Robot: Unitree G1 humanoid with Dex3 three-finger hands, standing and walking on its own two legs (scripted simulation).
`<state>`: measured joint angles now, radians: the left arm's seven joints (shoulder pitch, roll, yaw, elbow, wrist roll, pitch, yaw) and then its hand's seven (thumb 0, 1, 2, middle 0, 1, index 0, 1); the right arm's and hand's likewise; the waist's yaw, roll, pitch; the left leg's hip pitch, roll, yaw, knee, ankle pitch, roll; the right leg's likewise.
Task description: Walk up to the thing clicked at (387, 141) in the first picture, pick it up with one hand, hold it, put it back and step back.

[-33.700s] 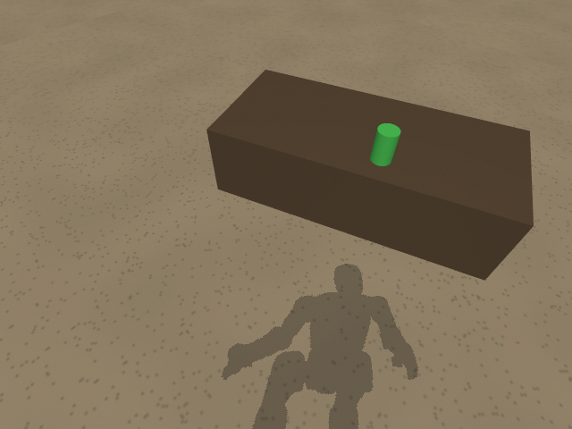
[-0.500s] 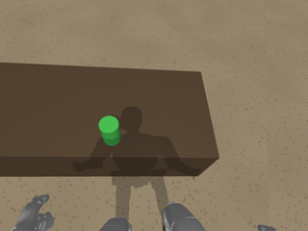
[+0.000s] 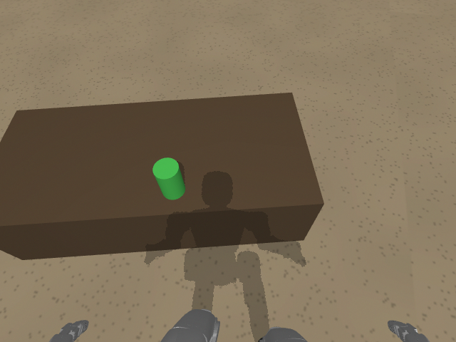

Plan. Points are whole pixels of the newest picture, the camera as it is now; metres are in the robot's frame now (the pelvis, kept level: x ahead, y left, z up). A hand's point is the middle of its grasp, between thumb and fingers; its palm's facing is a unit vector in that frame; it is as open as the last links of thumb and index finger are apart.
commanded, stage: step back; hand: left
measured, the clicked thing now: (170, 179) +0.61 +0.23 -0.33
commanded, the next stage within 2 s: none
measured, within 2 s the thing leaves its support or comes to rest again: neither
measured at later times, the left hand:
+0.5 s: hand out of the picture -0.07 +0.26 -0.16, palm faces -0.01 -0.93 -0.38, open 7.4 cm
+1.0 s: hand out of the picture -0.22 +0.24 -0.15, palm faces +0.07 -0.91 -0.40, open 7.4 cm
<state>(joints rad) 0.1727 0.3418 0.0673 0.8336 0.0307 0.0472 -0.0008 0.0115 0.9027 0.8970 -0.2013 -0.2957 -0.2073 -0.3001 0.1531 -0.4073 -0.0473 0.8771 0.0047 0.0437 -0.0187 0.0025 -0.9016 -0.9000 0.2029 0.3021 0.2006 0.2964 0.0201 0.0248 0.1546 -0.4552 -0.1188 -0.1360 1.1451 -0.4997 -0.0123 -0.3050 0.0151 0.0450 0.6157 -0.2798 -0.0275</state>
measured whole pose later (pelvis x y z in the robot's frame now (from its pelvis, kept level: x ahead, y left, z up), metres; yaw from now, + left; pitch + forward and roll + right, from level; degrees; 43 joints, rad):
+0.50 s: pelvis -0.15 -0.01 +0.00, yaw -1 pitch -2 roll -1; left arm 0.20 0.40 0.09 0.84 0.02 0.07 0.00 0.01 0.91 0.90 -0.20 -0.30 -0.20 -0.30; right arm 0.12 -0.37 -0.05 0.80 -0.04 0.01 -0.01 0.00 -0.90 -0.90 0.21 0.30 0.20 0.30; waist 0.02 -0.02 0.18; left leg -0.37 0.05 0.00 0.60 -0.20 0.00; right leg -0.33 0.06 0.11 0.96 -0.51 0.03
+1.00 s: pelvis -0.33 -0.04 -0.01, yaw +5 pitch -3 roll +1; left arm 0.10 0.39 0.06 0.79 0.02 0.07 0.02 0.01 0.90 0.90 -0.20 -0.30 -0.21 -0.30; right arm 0.20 -0.37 -0.05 0.88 -0.03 0.05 0.00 0.00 -0.90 -0.90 0.20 0.30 0.20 0.30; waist 0.01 -0.03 0.19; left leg -0.26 -0.06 -0.01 0.67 -0.36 0.03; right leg -0.46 -0.03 0.00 0.81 -0.40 -0.01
